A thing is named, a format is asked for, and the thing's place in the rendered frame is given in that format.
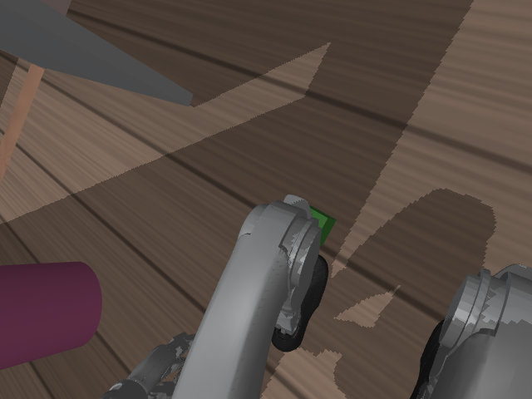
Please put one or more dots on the left robot arm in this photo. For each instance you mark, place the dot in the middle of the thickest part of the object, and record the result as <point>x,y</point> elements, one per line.
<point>125,389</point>

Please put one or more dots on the left robot foot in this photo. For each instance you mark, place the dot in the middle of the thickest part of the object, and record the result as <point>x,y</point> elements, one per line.
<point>312,299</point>

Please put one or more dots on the left robot hand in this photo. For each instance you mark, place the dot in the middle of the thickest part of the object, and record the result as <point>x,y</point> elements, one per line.
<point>159,363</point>

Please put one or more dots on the right robot foot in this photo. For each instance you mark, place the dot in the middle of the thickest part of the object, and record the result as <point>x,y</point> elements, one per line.
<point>426,362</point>

